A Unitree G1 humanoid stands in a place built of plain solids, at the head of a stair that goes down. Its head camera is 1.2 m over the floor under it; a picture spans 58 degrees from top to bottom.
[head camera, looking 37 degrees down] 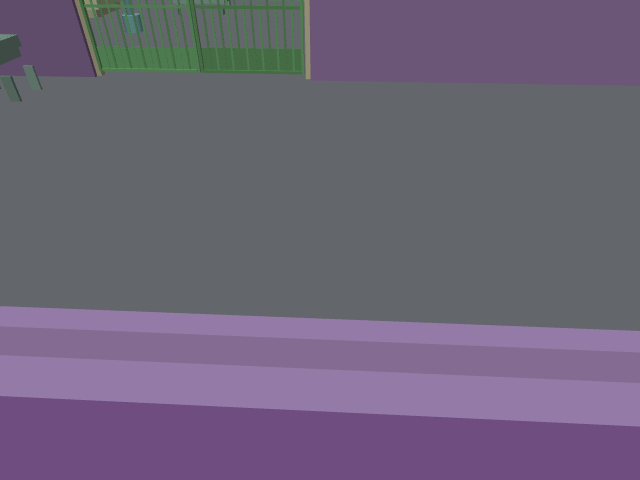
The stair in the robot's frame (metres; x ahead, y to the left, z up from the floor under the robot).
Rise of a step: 0.15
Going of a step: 0.27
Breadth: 4.50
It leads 3 degrees to the right of straight ahead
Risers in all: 4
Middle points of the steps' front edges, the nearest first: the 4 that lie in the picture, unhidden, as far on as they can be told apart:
0.76 0.60 0.00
1.03 0.58 -0.15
1.30 0.57 -0.30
1.56 0.56 -0.46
